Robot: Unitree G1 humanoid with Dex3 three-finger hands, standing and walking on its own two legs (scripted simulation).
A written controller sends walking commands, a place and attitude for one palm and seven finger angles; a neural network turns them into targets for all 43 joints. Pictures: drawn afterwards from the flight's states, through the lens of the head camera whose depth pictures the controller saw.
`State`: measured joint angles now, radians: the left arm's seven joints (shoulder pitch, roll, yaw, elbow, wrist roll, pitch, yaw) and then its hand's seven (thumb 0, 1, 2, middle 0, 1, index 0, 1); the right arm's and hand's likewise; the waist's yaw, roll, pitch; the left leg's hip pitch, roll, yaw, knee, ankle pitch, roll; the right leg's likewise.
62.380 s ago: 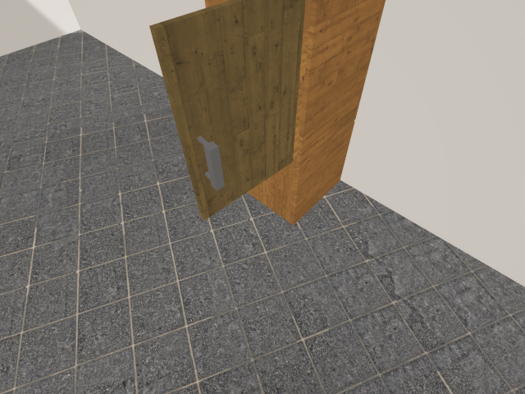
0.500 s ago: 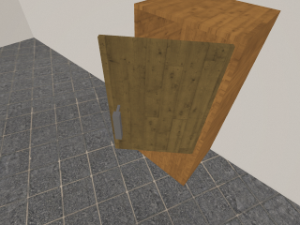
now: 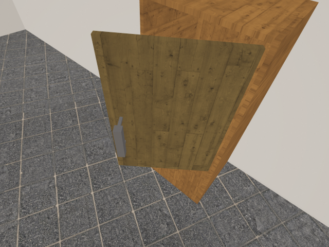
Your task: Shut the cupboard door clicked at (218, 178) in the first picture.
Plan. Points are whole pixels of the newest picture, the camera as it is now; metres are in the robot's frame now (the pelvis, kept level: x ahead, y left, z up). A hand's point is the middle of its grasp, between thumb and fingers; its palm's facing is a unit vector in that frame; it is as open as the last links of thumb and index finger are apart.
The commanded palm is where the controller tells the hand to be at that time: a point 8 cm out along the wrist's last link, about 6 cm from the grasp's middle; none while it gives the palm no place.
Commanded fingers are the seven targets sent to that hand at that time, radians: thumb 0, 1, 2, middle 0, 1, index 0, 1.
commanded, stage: come to a stop and stand still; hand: left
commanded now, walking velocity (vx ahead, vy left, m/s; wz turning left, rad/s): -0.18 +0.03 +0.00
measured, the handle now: (121, 137) +0.47 +0.18 -0.08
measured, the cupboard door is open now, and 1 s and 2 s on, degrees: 37 37 37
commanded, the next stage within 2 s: none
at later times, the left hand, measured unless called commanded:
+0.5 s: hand out of the picture +0.04 +0.19 -0.16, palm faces -0.02 -0.97 -0.26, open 7.4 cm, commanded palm none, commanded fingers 0.00 0.90 0.90 -0.20 -0.30 -0.20 -0.30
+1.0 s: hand out of the picture -0.14 +0.19 -0.17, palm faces +0.06 -0.98 -0.19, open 7.4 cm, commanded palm none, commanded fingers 0.00 0.90 0.90 -0.20 -0.30 -0.20 -0.30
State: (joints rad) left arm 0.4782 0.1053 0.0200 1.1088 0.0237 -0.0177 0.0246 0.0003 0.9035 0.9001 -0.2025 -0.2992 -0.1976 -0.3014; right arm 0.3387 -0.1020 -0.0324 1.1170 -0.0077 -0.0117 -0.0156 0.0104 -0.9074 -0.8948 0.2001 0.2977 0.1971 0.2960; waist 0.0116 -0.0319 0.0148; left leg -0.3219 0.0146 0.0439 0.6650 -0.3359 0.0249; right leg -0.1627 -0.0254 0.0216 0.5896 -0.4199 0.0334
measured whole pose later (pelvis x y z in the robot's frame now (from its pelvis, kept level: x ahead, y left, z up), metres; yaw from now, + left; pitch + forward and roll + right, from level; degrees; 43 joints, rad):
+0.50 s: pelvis -0.03 +0.00 +0.00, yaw -2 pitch -1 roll -1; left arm 0.23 0.20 0.02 0.96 0.02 -0.02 0.06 0.00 0.91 0.90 -0.20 -0.30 -0.20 -0.30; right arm 0.19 -0.18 -0.03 0.97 -0.01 0.00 -0.02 0.01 -0.91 -0.89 0.20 0.30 0.20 0.30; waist -0.01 0.00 0.07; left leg -0.31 0.03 0.09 0.61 -0.27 0.03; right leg -0.18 -0.04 -0.05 0.57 -0.36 0.03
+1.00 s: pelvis -0.11 +0.02 +0.01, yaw +2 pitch -3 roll -1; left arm 0.40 0.19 0.00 1.01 0.03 0.01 0.03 0.00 0.90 0.90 -0.20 -0.30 -0.20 -0.30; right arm 0.31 -0.18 -0.02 1.03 -0.02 0.04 0.00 0.01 -0.91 -0.89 0.20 0.30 0.20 0.30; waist 0.01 -0.01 0.02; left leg -0.37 -0.02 0.03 0.49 -0.19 0.04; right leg -0.26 -0.01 0.01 0.55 -0.34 -0.01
